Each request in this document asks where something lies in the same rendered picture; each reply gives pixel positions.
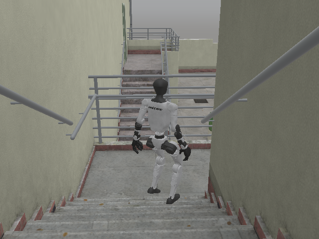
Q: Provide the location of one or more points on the robot left foot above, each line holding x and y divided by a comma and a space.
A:
151, 190

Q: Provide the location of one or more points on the robot right upper arm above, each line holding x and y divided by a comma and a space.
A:
173, 108

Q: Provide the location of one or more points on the left robot hand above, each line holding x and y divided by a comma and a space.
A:
138, 144

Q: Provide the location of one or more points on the robot left upper arm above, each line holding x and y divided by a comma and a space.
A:
142, 111

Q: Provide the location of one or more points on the left robot forearm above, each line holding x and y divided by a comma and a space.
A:
137, 131

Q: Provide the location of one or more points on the robot left thigh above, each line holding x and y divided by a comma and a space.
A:
159, 152

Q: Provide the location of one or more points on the right robot hand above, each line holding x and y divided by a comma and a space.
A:
187, 153

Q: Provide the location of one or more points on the right robot forearm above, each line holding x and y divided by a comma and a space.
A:
180, 138

